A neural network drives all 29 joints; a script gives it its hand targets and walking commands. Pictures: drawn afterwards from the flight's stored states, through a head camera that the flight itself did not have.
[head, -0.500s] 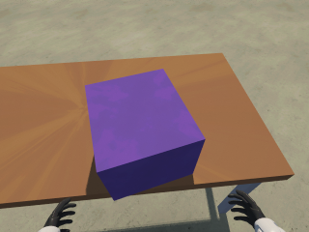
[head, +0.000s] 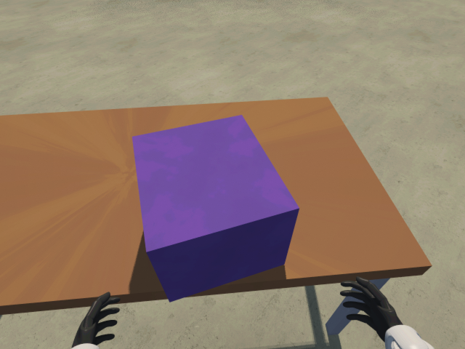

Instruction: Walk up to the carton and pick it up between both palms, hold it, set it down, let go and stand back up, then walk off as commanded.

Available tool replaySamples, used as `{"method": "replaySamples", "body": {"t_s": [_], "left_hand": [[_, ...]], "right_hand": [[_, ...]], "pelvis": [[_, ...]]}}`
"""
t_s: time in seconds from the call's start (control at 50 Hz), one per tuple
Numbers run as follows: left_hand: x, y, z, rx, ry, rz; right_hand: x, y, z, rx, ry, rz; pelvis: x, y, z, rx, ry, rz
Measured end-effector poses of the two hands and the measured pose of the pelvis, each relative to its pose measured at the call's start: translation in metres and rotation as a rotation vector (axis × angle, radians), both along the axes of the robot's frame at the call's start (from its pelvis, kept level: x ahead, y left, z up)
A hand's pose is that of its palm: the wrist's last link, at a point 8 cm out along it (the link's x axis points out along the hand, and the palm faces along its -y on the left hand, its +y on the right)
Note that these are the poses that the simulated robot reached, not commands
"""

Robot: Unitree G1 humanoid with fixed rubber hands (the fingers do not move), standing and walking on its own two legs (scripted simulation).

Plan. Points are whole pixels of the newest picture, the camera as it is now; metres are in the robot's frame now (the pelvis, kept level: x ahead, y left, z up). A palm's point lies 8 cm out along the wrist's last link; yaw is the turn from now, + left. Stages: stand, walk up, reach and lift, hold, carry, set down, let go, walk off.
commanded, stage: reach and lift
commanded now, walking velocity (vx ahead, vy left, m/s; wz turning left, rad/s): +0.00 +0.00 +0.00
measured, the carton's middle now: (208, 200) +0.42 +0.06 -0.02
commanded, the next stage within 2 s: none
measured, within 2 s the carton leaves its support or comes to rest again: neither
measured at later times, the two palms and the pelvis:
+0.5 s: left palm (107, 325) +0.18 +0.22 -0.03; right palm (393, 294) +0.21 -0.27 -0.03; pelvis +0.04 +0.00 +0.00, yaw +0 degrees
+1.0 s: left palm (115, 297) +0.21 +0.20 +0.00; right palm (398, 289) +0.21 -0.27 -0.01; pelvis +0.02 +0.00 +0.00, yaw -1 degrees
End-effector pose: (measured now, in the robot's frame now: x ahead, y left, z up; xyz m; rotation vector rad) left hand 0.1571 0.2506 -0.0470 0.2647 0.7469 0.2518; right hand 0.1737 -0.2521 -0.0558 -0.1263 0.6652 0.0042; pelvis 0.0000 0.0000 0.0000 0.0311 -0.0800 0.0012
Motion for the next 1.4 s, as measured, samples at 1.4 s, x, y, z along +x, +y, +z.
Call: {"method": "replaySamples", "body": {"t_s": [1.4], "left_hand": [[0.089,-0.053,0.078,-0.103,-0.439,0.041]], "right_hand": [[0.080,-0.014,0.086,0.124,-0.406,-0.005]], "pelvis": [[0.032,-0.005,0.004,-0.018,0.079,-0.009]]}}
